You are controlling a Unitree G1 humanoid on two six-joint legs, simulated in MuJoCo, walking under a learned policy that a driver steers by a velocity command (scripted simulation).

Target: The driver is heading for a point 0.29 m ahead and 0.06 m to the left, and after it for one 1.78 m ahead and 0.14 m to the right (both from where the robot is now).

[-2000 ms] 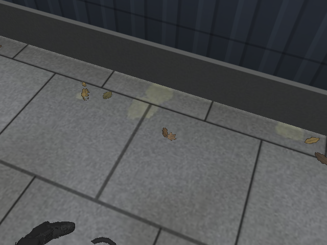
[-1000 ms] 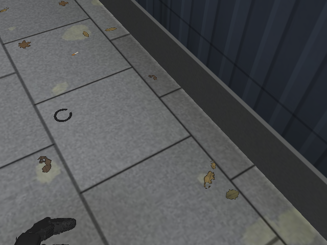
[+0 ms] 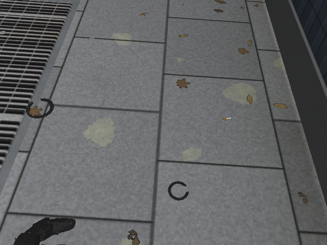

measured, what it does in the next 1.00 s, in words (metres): walks ahead: right foot, then left foot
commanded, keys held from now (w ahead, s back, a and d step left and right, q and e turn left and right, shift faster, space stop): w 1.00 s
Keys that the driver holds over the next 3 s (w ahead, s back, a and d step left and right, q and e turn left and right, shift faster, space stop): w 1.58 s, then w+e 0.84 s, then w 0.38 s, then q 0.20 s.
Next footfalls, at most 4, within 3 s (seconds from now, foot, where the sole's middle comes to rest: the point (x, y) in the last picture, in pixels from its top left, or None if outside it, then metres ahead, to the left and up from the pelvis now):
0.08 right None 0.22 -0.14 -0.78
0.58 left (117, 244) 0.48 0.13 -0.78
1.10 right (165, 171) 0.80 -0.08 -0.78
1.62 left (108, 127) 1.07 0.19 -0.78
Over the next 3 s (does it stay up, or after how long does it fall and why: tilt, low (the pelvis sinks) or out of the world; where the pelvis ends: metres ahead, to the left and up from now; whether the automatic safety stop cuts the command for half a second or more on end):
stays up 1.65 -0.04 0.01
